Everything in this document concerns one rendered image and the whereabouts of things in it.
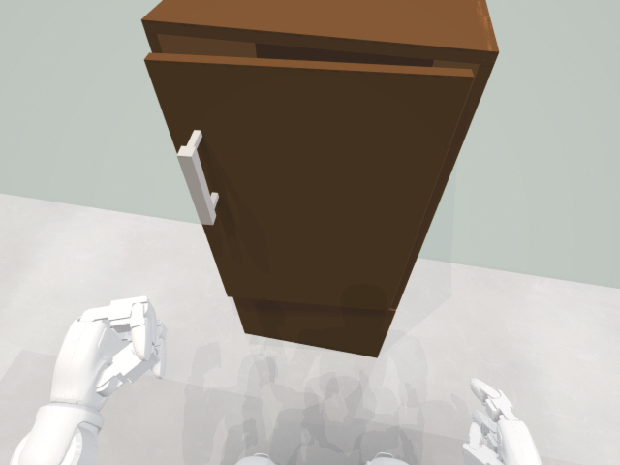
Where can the robot left hand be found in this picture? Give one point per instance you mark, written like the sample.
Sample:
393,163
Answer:
82,374

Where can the handle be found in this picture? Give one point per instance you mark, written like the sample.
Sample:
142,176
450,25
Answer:
191,166

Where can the robot right hand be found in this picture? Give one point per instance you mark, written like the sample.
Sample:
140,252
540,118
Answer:
509,441

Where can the robot left forearm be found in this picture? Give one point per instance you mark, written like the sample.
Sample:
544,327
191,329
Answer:
63,434

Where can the cupboard door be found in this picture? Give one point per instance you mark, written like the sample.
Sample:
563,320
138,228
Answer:
323,169

